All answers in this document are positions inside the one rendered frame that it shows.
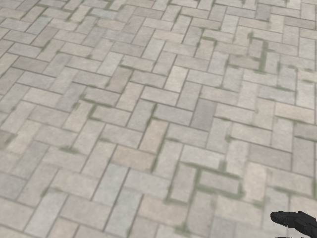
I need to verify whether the right robot hand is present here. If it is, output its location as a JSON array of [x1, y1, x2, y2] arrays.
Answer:
[[270, 211, 317, 238]]

